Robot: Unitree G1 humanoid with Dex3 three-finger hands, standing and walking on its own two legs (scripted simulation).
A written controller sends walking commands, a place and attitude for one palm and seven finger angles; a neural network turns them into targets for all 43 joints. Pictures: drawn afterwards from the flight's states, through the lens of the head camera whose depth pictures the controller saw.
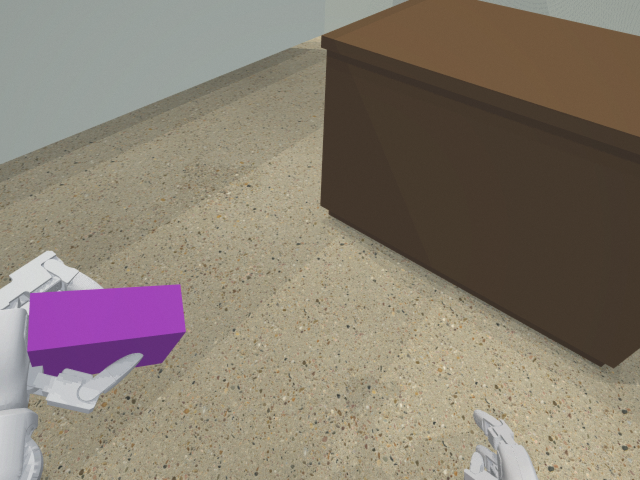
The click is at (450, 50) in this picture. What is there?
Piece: table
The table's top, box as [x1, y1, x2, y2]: [321, 0, 639, 154]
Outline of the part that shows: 321,35 321,47 639,154 639,36 478,0 408,0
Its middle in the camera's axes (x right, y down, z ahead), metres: +0.72 -0.55 +1.20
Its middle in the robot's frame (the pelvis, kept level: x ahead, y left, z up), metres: +1.30 -0.65 +0.03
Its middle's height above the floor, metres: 0.80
